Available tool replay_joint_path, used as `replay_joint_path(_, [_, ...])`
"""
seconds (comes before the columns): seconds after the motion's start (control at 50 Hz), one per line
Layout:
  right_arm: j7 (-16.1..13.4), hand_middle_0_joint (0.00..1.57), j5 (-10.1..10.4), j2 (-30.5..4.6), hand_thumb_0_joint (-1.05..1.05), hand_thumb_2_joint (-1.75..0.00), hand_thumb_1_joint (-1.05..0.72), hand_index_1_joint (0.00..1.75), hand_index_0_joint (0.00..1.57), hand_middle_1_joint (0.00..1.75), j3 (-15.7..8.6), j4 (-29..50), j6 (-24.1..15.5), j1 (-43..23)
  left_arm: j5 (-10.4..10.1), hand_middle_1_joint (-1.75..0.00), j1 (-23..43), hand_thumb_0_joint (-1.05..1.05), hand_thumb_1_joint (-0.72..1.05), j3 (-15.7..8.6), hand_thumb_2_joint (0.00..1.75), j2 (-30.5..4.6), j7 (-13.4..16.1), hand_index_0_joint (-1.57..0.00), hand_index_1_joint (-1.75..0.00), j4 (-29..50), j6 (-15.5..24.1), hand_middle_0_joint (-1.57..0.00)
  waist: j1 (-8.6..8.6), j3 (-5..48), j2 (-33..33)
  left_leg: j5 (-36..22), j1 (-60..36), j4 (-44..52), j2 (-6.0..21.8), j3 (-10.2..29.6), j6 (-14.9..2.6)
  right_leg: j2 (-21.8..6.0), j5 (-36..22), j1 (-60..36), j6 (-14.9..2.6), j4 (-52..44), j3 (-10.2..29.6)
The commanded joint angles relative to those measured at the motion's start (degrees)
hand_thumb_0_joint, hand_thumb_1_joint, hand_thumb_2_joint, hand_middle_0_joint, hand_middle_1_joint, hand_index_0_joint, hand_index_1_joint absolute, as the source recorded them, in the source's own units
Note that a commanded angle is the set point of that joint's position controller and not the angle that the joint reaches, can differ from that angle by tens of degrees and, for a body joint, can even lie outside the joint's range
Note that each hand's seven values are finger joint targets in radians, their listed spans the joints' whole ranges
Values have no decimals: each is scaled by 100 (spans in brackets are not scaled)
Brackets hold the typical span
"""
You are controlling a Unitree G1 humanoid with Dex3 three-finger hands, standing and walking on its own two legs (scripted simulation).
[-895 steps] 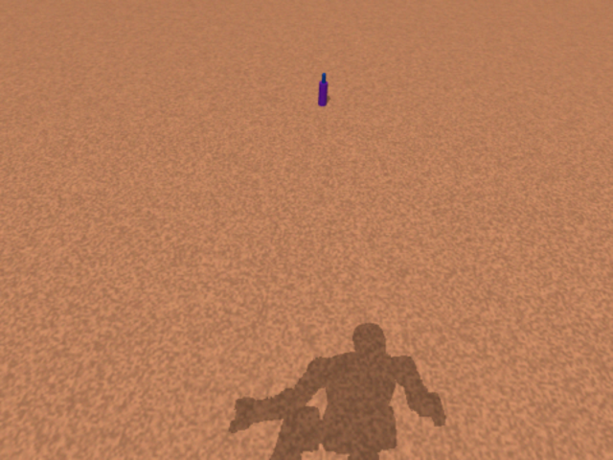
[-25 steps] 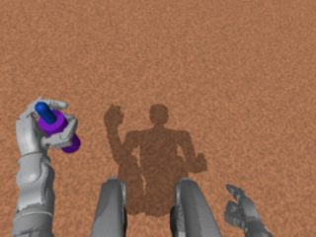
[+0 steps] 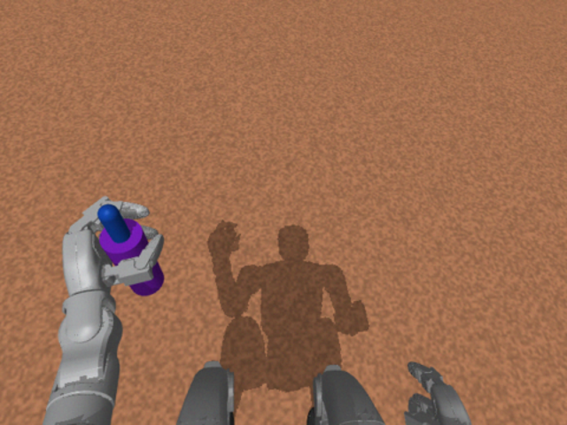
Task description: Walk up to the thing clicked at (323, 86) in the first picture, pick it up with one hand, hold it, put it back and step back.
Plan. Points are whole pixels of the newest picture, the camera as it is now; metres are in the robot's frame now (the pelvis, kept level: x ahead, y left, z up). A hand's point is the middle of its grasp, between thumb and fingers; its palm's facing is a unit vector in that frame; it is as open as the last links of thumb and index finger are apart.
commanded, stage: lift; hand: left
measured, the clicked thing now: (130, 250) +0.35 +0.21 +0.00
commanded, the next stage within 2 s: hold in 0.96 s
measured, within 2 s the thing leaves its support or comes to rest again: neither
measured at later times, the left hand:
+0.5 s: hand (139, 230) +0.35 +0.18 +0.06, palm faces +0.26 -0.97 -0.03, open 7.0 cm
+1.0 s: hand (139, 215) +0.36 +0.17 +0.09, palm faces +0.26 -0.97 -0.02, open 7.0 cm
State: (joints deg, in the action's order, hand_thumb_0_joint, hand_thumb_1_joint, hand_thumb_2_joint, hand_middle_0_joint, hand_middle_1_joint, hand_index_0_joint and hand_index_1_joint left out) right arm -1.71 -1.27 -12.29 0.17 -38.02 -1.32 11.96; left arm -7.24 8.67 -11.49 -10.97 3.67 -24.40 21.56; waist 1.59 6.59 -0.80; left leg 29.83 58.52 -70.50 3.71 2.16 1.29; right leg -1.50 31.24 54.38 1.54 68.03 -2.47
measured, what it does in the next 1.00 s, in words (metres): rises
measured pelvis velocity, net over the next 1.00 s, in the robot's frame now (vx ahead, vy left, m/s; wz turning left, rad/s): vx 0.02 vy -0.01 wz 0.01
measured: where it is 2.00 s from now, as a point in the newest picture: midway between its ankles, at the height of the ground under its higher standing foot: outside the picture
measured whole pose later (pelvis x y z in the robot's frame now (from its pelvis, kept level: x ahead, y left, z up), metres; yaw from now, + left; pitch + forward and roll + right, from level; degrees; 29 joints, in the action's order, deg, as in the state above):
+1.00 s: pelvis +0.02 -0.01 +0.05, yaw +0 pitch +9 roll -1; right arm -2.5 -1.7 -11.7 0.0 -38.9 1.0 12.5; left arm -6.8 7.8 -9.3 -8.6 5.8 -25.7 21.2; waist 1.5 2.6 -0.5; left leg 24.5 37.7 -53.1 3.7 0.7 1.8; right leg -1.4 26.0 34.5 1.1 51.5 -2.0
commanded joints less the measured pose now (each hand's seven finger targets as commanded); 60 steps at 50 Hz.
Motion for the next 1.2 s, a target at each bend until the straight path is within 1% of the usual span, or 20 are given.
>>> replay_joint_path(0.0, [-91, 20, 13, -763, 0, -89, -89, 30, 20, 30, -279, 568, -185, 99, -119, -130, 1634, 0, 37, -150, 120, -675, 49, -122, -128, 1632, 649, -119, -9, 2255, -306, -1539, -2052, 1220, -209, 38, -95, 171, -1819, -1104, -235, -1093, -73])
replay_joint_path(0.04, [-110, 20, 16, -763, 0, -89, -89, 30, 20, 30, -284, 600, -156, 53, -99, -128, 1772, 0, 36, -301, 119, -878, 106, -121, -127, 1795, 676, -118, -75, 2282, -394, -1511, -2168, 1290, -224, -22, -97, 155, -1819, -1246, -216, -1228, -19])
replay_joint_path(0.08, [-120, 20, 13, -747, 0, -89, -89, 30, 20, 30, -259, 597, -123, 56, -86, -128, 1676, 0, 37, -131, 119, -723, 109, -120, -126, 1693, 643, -117, -20, 2119, -272, -1493, -2227, 1400, -222, -38, -102, 164, -1829, -1379, -201, -1353, -23])
replay_joint_path(0.14, [-138, 20, 8, -715, 0, -89, -89, 30, 20, 30, -251, 602, -114, -2, -76, -127, 1691, 0, 38, -211, 119, -763, 156, -120, -126, 1650, 650, -117, -50, 2021, -156, -1505, -2147, 1482, -243, -80, -126, 147, -1897, -1605, -173, -1490, 11])
replay_joint_path(0.18, [-151, 20, 2, -706, 0, -89, -89, 30, 20, 30, -250, 593, -99, 16, -52, -128, 1674, 0, 36, -79, 119, -646, 159, -120, -126, 1585, 625, -117, -30, 1984, -173, -1545, -2287, 1551, -236, -111, -120, 143, -1954, -1672, -168, -1582, 45])
replay_joint_path(0.26, [-158, 20, -28, -702, 0, -89, -88, 30, 20, 30, -263, 537, -83, 47, -13, -126, 1709, 0, 40, -167, 119, -673, 220, -119, -125, 1506, 613, -116, -39, 1934, -170, -1626, -2461, 1705, -234, -94, -104, 172, -1998, -1775, -183, -1669, -17])
replay_joint_path(0.54, [-176, 20, -31, -682, 0, -89, -88, 30, 20, 30, -258, 562, -30, -39, -43, -128, 1873, 0, 43, -6, 120, -537, 210, -121, -126, 1581, 625, -118, 15, 1628, -207, -1717, -2844, 2093, -255, -172, -99, 166, -2129, -2170, -163, -2052, 22])
replay_joint_path(0.6, [-178, 20, -37, -685, 0, -89, -88, 30, 20, 30, -272, 556, -15, -41, -31, -128, 1884, 0, 42, -73, 120, -611, 224, -121, -126, 1617, 637, -118, -17, 1655, -175, -1676, -2929, 2186, -256, -174, -93, 169, -2081, -2267, -158, -2134, 17])
replay_joint_path(0.62, [-164, 20, -35, -670, 0, -89, -88, 30, 20, 30, -256, 574, -14, -75, -23, -128, 1690, 0, 42, 31, 120, -481, 198, -121, -127, 1386, 613, -118, 7, 1559, -122, -1683, -2899, 2212, -258, -166, -95, 176, -2074, -2302, -157, -2145, -3])
replay_joint_path(0.66, [-168, 20, -34, -679, 0, -89, -88, 30, 20, 30, -266, 533, -13, -46, -51, -128, 1818, 0, 43, -86, 120, -580, 211, -121, -126, 1564, 636, -118, -45, 1697, -234, -1872, -3061, 2213, -257, -170, -75, 173, -2223, -2377, -161, -2133, 8])
replay_joint_path(0.68, [-166, 20, -31, -692, 0, -89, -88, 30, 20, 30, -269, 561, -15, -39, -61, -128, 1736, 0, 43, 24, 120, -424, 195, -122, -127, 1392, 619, -119, -9, 1714, -203, -1962, -3099, 2222, -248, -157, -70, 185, -2290, -2357, -178, -2127, -3])
replay_joint_path(0.7, [-171, 20, -26, -687, 0, -89, -88, 30, 20, 30, -269, 578, -13, -64, -59, -128, 1979, 0, 42, -71, 119, -636, 218, -121, -126, 1836, 674, -119, -58, 1713, -249, -1953, -3102, 2242, -260, -185, -83, 170, -2330, -2453, -151, -2178, 23])
replay_joint_path(0.74, [-179, 20, -28, -667, 0, -89, -88, 30, 20, 30, -262, 535, 3, -2, -42, -127, 1738, 0, 42, -15, 119, -550, 201, -121, -126, 1516, 610, -118, -15, 1667, -153, -2032, -3133, 2249, -255, -198, -93, 171, -2433, -2515, -141, -2223, 32])
replay_joint_path(0.76, [-177, 20, -33, -673, 0, -89, -88, 30, 20, 30, -268, 558, 6, -30, -54, -127, 1931, 0, 43, -64, 119, -641, 205, -120, -126, 1810, 635, -118, -13, 1695, -241, -2001, -3139, 2264, -278, -224, -98, 159, -2449, -2594, -128, -2255, 59])
replay_joint_path(0.78, [-185, 20, -34, -660, 0, -89, -88, 30, 20, 30, -271, 495, 5, 10, -48, -127, 1744, 0, 42, -112, 118, -622, 219, -120, -125, 1596, 593, -117, -39, 1759, -93, -2087, -3117, 2252, -269, -234, -108, 151, -2576, -2711, -109, -2271, 69])
replay_joint_path(0.8, [-181, 20, -32, -655, 0, -89, -88, 30, 20, 30, -263, 516, 9, 14, -53, -127, 1781, 0, 43, 18, 118, -475, 216, -120, -125, 1581, 585, -117, 4, 1680, -64, -2113, -3116, 2276, -260, -217, -104, 167, -2590, -2653, -120, -2254, 48])
replay_joint_path(0.92, [-158, 20, -22, -682, 0, -89, -88, 30, 20, 30, -292, 549, 32, -33, -30, -128, 1861, 0, 45, -44, 120, -571, 236, -121, -126, 1742, 616, -118, -52, 1540, -257, -2075, -3311, 2437, -260, -209, -65, 188, -2419, -2655, -155, -2336, 12])
replay_joint_path(0.98, [-147, 20, -22, -681, 0, -89, -88, 30, 20, 30, -298, 530, 36, 0, -41, -128, 1598, 0, 45, 6, 120, -427, 228, -121, -127, 1389, 556, -119, -30, 1579, -80, -2222, -3335, 2431, -246, -200, -79, 188, -2559, -2758, -140, -2371, 6])
replay_joint_path(1.02, [-147, 20, -8, -674, 0, -89, -88, 30, 20, 30, -296, 548, 34, -26, -71, -129, 1826, 0, 46, -51, 121, -555, 235, -123, -128, 1747, 595, -120, -54, 1618, -178, -2348, -3418, 2446, -260, -226, -80, 177, -2722, -2893, -122, -2392, 30])
replay_joint_path(1.18, [-145, 20, -32, -654, 0, -89, -89, 30, 20, 30, -295, 533, 49, -38, -29, -131, 1750, 0, 42, 30, 120, -454, 284, -122, -130, 1701, 523, -121, -22, 1495, -151, -2218, -3442, 2568, -280, -256, -85, 172, -2654, -2953, -107, -2555, 40])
